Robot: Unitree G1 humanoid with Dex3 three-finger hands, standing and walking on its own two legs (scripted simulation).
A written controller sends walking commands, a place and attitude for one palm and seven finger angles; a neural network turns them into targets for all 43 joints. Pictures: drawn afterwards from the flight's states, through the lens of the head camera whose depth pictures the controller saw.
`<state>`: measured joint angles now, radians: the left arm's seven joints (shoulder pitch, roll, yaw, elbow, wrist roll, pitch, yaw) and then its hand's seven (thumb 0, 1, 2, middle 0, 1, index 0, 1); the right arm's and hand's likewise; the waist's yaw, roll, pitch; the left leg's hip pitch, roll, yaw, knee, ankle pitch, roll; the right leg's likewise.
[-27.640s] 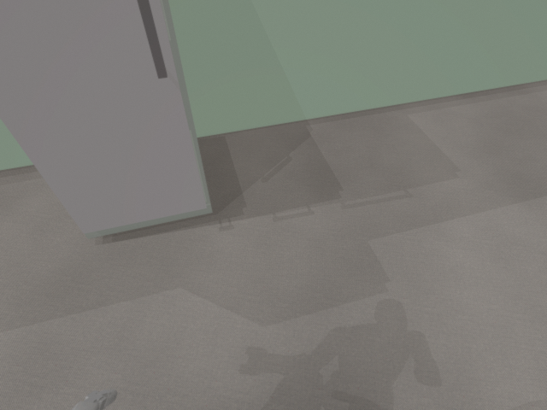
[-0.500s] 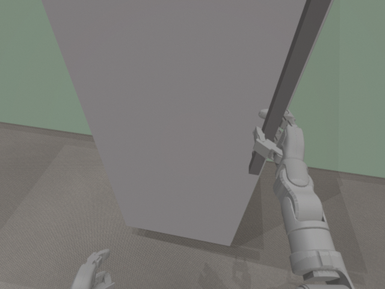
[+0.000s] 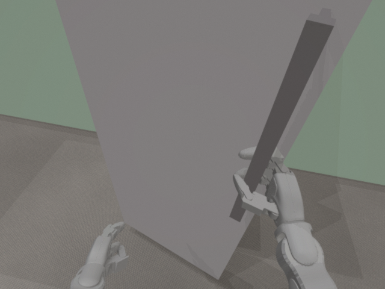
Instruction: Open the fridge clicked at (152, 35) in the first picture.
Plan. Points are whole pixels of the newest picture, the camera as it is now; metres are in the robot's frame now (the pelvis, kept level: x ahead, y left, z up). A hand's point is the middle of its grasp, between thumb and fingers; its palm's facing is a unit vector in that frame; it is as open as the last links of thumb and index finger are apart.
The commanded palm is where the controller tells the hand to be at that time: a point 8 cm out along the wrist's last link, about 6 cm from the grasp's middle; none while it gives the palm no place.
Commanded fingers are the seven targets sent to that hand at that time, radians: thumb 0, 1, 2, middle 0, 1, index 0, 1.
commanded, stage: walk backward, drawing the door open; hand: right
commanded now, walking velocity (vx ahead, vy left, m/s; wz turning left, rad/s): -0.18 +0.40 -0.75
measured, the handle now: (266, 146) +0.32 -0.08 +0.20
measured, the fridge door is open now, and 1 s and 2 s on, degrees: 18 46 71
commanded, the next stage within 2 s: stop walking and hold the door back in 1.90 s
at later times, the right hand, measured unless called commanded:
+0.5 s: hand (197, 243) +0.17 +0.02 +0.13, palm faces -0.02 +0.99 -0.15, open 7.1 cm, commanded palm +0.14 -0.03 +0.14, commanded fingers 0.00 -0.90 -0.90 0.45 1.40 0.45 1.40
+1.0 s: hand (116, 284) +0.11 +0.12 +0.13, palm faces +0.38 +0.92 -0.12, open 7.1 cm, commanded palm +0.06 +0.09 +0.14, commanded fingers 0.00 -0.90 -0.90 0.45 1.40 0.45 1.40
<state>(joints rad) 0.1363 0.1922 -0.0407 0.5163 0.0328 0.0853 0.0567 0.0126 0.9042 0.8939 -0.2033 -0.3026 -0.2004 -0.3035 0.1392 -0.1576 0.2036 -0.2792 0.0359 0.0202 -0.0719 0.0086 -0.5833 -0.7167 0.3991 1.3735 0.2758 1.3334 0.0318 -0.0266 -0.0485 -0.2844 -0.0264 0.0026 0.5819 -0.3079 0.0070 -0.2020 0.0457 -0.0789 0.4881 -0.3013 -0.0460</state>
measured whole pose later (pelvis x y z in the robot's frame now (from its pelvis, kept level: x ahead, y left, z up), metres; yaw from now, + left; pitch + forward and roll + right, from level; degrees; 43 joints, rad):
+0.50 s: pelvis -0.08 +0.11 -0.01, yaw -14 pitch +0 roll +0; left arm 0.17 0.18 0.00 0.60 0.04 -0.07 0.05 0.01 0.90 0.89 -0.20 -0.30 -0.20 -0.30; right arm 0.12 -0.16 0.25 -0.40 -0.02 -0.07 -0.05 -0.02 -0.58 -0.71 0.45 1.39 0.25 1.32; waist 0.07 -0.04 0.11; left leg -0.47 -0.03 -0.03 0.84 -0.40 -0.02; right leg -0.36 -0.06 0.06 0.65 -0.29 0.07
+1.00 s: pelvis -0.09 +0.31 -0.01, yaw -39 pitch -1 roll -1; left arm 0.09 0.18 0.03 0.61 0.01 -0.11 0.05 0.02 0.90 0.89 -0.20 -0.30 -0.20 -0.30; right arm 0.04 -0.15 0.27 -0.43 -0.04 -0.01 -0.04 -0.02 -0.56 -0.76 0.45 1.40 0.27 1.33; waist 0.06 0.01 0.17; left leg -0.39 0.08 0.12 0.69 -0.28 0.02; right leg -0.50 -0.06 -0.07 1.07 -0.59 0.03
